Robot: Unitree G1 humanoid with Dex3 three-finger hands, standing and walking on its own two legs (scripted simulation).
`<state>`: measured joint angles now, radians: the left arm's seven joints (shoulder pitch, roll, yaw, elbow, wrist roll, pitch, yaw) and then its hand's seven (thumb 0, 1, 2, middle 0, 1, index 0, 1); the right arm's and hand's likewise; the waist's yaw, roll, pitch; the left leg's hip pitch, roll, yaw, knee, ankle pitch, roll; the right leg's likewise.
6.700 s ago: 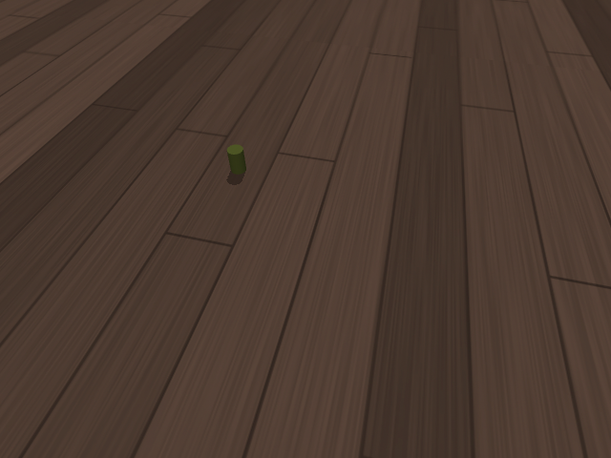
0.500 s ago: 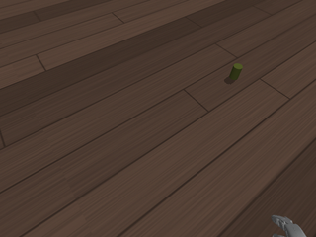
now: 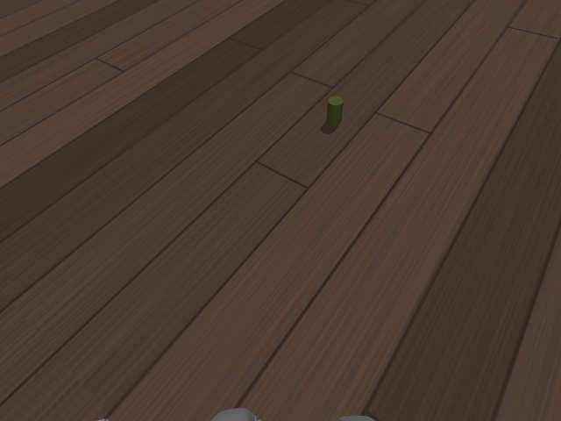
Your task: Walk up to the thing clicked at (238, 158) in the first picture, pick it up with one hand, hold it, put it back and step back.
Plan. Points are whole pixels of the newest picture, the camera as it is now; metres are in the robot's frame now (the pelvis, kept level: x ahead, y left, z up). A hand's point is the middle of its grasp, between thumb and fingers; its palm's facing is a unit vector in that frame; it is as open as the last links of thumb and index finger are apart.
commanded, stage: walk up
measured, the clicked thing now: (334, 110) +1.60 -0.27 -0.70
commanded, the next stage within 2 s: stand in 1.16 s
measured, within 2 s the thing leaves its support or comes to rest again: neither
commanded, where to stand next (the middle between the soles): +0.07 +0.03 m, yaw -10 degrees
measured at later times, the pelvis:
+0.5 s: pelvis +0.00 +0.02 +0.00, yaw -8 degrees
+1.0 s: pelvis +0.00 +0.02 +0.01, yaw -12 degrees
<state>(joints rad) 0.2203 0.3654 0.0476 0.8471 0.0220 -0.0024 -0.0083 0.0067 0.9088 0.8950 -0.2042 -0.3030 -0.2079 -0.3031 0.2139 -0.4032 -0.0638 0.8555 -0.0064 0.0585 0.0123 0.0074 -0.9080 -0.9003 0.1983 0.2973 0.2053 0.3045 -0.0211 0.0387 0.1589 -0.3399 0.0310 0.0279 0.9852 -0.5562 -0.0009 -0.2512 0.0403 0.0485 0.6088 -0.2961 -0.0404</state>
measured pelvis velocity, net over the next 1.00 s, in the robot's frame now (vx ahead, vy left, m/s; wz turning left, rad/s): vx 0.00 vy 0.02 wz -0.20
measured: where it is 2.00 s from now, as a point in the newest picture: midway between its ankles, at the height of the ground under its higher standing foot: outside the picture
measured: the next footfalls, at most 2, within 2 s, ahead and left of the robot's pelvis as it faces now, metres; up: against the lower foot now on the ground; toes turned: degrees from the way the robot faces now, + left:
left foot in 0.22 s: +0.08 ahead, +0.14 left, +0.00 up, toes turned -8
right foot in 0.54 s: +0.02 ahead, -0.12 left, +0.00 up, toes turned -6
